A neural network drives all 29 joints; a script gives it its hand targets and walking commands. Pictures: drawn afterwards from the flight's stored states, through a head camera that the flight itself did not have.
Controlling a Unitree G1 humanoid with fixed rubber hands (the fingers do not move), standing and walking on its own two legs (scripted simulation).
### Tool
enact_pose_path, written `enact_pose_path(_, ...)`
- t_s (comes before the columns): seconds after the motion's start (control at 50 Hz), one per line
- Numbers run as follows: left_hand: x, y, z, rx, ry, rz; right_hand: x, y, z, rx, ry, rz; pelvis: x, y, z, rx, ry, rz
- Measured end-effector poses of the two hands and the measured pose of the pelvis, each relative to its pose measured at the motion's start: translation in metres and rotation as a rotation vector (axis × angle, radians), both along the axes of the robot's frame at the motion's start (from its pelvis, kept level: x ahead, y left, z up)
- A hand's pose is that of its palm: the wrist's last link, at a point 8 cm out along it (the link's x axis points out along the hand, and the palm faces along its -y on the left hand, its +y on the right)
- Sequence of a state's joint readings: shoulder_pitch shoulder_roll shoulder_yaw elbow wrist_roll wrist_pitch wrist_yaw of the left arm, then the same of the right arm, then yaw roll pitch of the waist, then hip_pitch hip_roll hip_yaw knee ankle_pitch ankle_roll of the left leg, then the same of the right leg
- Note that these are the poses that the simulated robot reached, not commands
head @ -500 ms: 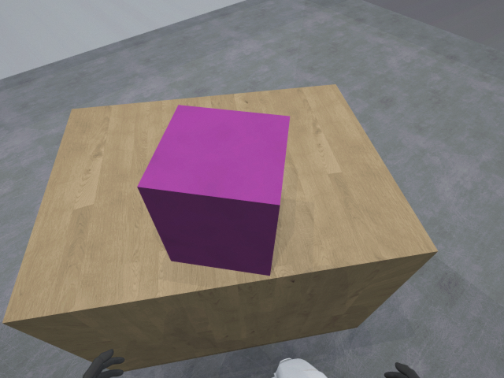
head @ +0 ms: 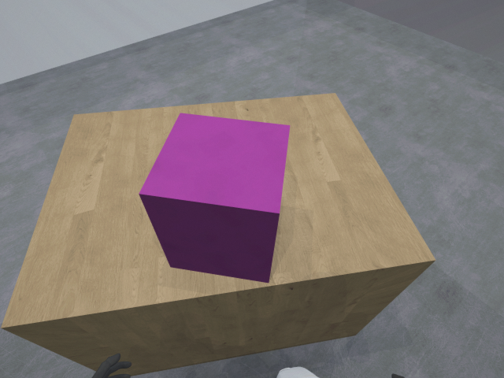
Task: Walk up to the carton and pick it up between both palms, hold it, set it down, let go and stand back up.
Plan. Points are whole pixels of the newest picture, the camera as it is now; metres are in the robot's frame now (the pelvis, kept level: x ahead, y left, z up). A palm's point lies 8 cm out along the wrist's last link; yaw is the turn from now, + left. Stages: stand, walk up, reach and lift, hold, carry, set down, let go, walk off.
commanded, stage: stand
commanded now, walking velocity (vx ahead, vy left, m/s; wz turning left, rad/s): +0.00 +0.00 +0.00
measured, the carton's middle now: (226, 201) +0.42 +0.04 -0.01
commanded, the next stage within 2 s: none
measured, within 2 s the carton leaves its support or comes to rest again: neither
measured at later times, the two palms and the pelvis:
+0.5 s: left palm out of the picture +0.10 +0.25 -0.11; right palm out of the picture +0.06 -0.26 -0.11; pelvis +0.01 +0.00 +0.00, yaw +0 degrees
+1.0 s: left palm out of the picture +0.09 +0.25 -0.12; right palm out of the picture +0.05 -0.26 -0.11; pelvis +0.01 +0.00 +0.00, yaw +0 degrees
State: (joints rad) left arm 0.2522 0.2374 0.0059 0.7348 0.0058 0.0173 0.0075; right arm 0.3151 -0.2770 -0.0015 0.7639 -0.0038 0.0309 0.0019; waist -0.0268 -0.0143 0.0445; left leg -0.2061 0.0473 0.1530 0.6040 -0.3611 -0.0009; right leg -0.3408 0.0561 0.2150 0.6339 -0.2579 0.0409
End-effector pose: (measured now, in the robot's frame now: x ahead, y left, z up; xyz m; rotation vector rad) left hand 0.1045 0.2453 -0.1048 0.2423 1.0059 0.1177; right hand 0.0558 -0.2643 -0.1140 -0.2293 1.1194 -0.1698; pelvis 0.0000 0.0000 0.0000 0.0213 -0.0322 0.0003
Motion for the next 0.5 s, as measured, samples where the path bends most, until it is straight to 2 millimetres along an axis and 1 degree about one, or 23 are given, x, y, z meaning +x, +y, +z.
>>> enact_pose_path(0.2, -0.0005, 0.0026, -0.0024, 0.003, 0.019, 0.011, -0.0039, -0.0004, 0.0001, -0.004, 0.025, -0.012, 0.0033, 0.0004, 0.0010, -0.003, 0.004, 0.002)
enact_pose_path(0.5, -0.0013, 0.0036, -0.0052, 0.000, 0.033, 0.027, 0.0007, 0.0022, 0.0007, -0.003, 0.020, -0.017, 0.0057, 0.0012, 0.0018, -0.006, -0.003, 0.005)
